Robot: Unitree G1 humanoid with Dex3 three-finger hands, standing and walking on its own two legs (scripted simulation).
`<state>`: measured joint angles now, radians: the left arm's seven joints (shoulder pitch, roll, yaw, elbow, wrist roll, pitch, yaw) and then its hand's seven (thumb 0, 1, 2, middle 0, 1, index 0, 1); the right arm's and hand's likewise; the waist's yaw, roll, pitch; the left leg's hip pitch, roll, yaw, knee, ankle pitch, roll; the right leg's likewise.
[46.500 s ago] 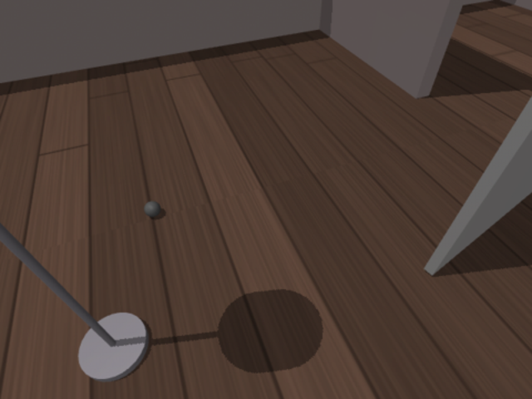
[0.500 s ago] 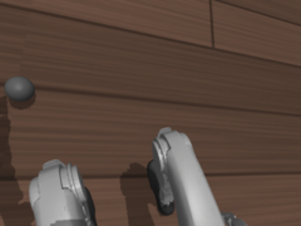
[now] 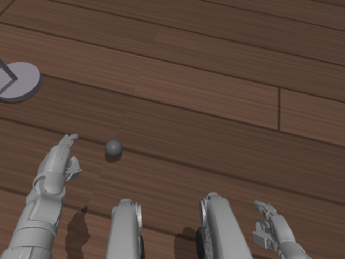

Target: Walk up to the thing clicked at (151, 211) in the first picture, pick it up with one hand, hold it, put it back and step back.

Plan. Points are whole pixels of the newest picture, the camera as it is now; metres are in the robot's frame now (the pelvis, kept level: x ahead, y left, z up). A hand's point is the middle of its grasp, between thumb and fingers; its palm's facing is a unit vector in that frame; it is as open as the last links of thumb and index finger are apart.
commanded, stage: home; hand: left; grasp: from above
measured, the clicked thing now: (113, 148) +0.58 +0.23 -0.49
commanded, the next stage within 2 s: none
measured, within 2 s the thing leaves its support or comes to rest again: neither
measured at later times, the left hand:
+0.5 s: hand (60, 201) +0.26 +0.18 +0.10, palm faces +0.11 -0.97 -0.22, open 7.4 cm
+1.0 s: hand (35, 230) +0.22 +0.19 +0.14, palm faces +0.12 -0.97 -0.20, open 7.4 cm
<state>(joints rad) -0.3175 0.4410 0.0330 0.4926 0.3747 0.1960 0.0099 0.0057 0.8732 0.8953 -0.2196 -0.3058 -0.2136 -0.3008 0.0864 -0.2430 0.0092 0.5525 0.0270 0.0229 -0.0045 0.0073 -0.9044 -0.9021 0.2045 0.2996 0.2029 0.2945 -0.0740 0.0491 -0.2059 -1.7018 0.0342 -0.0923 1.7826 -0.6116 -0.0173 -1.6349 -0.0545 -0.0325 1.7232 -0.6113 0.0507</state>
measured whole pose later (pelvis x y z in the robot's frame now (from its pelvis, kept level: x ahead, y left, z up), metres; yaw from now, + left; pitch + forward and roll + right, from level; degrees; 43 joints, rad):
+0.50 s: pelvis +0.06 -0.01 +0.16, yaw +2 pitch +15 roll -3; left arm 0.30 0.22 0.07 0.04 -0.07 0.43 0.07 0.01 0.90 0.90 -0.21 -0.30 -0.20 -0.30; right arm 0.27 -0.22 0.04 0.55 0.04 -0.15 -0.17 0.01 -0.90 -0.90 0.20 0.30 0.20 0.29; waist -0.07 0.05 -0.17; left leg -0.90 0.06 -0.06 1.14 -0.50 -0.03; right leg -0.85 -0.04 -0.06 1.08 -0.49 0.03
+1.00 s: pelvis +0.07 -0.01 +0.19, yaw +4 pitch +9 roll -3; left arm 0.49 0.22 0.04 -0.12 -0.05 0.47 0.01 0.01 0.90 0.90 -0.21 -0.30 -0.20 -0.29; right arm 0.26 -0.22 0.03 0.54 0.00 -0.25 -0.18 0.02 -0.90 -0.90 0.21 0.30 0.20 0.29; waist -0.03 0.05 -0.16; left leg -0.70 0.05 -0.06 1.01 -0.48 -0.03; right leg -0.64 -0.05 -0.07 0.95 -0.47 0.04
